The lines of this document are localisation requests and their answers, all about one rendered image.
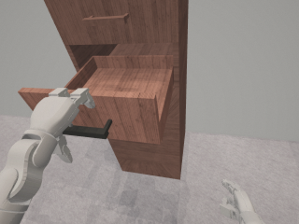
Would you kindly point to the robot left forearm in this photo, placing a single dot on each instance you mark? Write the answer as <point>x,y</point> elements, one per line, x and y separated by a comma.
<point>22,176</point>

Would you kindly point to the robot right hand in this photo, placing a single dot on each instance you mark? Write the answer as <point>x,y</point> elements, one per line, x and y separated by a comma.
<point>233,207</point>

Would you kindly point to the cabinet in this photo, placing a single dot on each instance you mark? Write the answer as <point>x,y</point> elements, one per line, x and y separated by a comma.
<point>153,28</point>

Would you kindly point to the robot left hand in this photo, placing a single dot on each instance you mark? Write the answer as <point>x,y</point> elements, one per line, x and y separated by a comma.
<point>55,113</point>

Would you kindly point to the handle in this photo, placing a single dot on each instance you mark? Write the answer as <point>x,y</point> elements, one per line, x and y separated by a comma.
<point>104,21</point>
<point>92,132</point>

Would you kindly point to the drawer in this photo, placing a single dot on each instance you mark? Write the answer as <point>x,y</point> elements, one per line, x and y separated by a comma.
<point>134,91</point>

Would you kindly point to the robot right forearm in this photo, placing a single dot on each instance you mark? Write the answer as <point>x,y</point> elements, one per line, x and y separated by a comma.
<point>249,217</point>

